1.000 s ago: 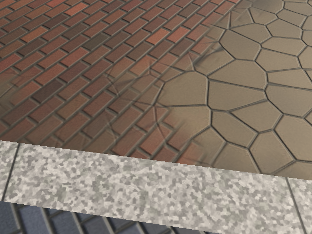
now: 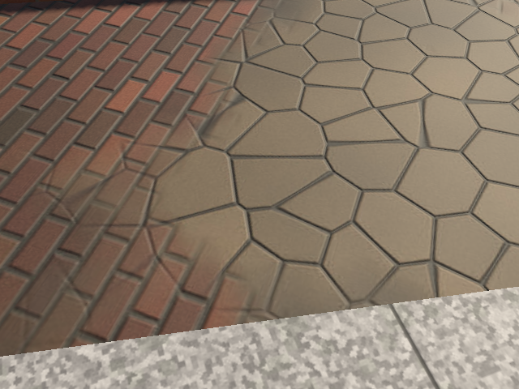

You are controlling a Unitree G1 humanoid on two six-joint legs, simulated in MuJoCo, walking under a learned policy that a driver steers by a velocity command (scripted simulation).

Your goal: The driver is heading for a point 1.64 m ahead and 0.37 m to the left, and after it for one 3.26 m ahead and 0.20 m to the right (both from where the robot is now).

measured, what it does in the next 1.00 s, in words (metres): walks ahead, turning left: right foot, then left foot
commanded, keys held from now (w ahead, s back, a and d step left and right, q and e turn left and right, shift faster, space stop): w+q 0.54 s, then w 0.46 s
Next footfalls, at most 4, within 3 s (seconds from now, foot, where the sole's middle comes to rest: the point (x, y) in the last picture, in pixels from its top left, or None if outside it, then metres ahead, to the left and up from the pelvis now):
0.02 right None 0.14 -0.11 -0.77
0.56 left None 0.40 0.11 -0.77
1.24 right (211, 281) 0.86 0.08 -0.91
1.70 left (120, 247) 1.01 0.38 -0.91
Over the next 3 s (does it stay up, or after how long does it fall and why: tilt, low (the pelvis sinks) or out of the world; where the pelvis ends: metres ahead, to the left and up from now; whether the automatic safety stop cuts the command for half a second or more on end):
stays up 1.33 0.38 -0.13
